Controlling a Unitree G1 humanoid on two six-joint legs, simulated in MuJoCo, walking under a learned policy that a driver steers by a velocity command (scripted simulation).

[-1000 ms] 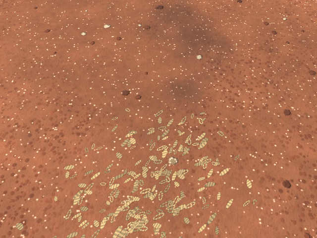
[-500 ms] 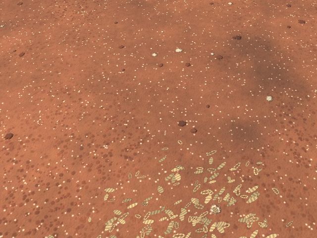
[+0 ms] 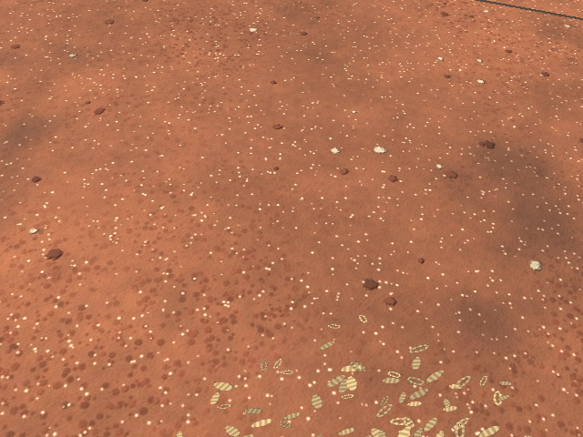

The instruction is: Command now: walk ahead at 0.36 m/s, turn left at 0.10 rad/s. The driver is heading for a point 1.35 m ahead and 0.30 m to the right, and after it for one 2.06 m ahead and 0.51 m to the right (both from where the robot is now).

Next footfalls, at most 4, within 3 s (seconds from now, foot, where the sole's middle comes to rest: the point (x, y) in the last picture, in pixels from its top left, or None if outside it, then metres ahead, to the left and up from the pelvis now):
0.26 right None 0.24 -0.16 -0.79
0.78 left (249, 416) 0.58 0.06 -0.79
1.32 right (353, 320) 0.84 -0.21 -0.79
1.78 left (318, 225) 1.17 -0.13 -0.79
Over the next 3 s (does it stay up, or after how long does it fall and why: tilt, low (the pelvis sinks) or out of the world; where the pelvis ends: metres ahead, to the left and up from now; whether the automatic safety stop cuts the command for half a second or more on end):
stays up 1.13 -0.22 -0.02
